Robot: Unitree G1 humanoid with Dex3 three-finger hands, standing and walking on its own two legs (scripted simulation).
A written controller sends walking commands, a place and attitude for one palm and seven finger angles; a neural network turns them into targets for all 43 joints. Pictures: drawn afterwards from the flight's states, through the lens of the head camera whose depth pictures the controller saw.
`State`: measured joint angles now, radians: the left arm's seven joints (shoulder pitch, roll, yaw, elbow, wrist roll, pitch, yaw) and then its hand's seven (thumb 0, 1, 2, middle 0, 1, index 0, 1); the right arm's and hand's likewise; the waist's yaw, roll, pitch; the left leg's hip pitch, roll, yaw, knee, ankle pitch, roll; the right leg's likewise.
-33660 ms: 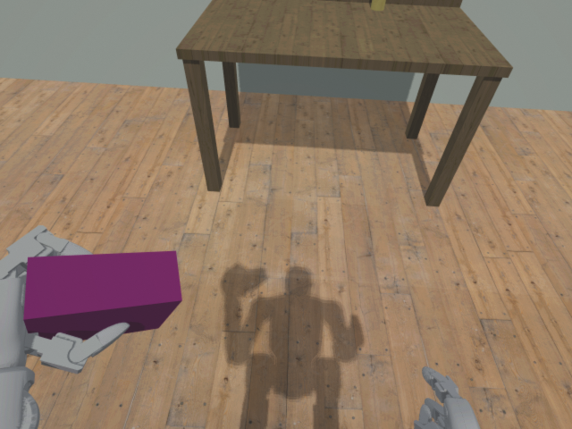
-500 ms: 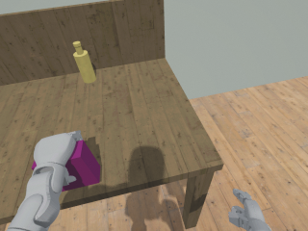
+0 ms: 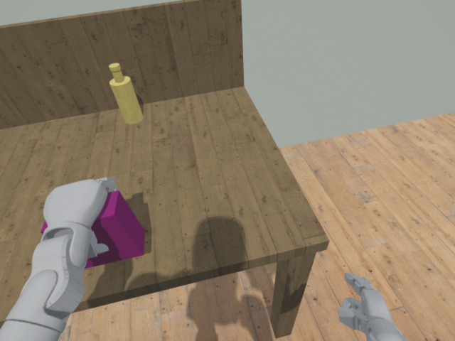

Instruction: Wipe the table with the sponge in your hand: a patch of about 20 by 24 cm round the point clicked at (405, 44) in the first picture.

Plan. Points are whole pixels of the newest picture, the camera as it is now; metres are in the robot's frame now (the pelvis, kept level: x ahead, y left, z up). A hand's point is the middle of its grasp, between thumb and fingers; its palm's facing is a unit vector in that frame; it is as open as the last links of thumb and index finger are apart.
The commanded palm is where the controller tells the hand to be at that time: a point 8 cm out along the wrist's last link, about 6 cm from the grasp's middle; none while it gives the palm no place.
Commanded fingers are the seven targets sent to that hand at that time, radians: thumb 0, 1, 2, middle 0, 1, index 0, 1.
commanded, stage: lift the sponge slowly off the table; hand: left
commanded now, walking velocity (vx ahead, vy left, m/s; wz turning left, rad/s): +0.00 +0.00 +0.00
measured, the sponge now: (105, 238) +0.26 +0.28 +0.04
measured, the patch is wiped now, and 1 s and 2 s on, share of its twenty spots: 1.00 1.00 1.00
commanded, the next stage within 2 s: bring the sponge back beside the body in 0.88 s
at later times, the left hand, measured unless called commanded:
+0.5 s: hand (88, 204) +0.27 +0.28 +0.13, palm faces +0.05 -0.08 -1.00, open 9.8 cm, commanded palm +0.24 +0.28 +0.21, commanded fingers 0.00 0.10 1.30 -1.20 -1.60 -1.20 -1.60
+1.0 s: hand (90, 196) +0.27 +0.27 +0.15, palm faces +0.07 -0.08 -0.99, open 9.8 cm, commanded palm +0.23 +0.27 +0.22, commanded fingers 0.00 0.10 1.30 -1.20 -1.60 -1.20 -1.60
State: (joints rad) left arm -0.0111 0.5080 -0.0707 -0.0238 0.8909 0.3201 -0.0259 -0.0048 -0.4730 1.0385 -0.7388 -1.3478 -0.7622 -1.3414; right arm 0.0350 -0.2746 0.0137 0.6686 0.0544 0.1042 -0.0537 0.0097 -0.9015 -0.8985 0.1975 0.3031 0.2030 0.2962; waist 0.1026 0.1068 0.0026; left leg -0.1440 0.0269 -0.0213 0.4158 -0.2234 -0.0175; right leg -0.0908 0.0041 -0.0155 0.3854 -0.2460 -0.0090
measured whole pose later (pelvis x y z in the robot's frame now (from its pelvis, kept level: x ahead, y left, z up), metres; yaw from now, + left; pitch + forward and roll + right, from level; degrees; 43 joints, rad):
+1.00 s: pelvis -0.01 +0.00 +0.00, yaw +0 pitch -2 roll +0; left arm -0.12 0.56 -0.09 -0.15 0.86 0.44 -0.15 0.00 -0.48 1.04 -0.74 -1.35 -0.77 -1.34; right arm -0.01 -0.28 0.05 0.63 0.06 0.12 -0.04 0.01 -0.90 -0.90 0.20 0.30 0.20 0.30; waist 0.12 0.12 -0.01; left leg -0.16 0.02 -0.03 0.40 -0.20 -0.02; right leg -0.12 0.00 -0.02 0.40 -0.24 -0.01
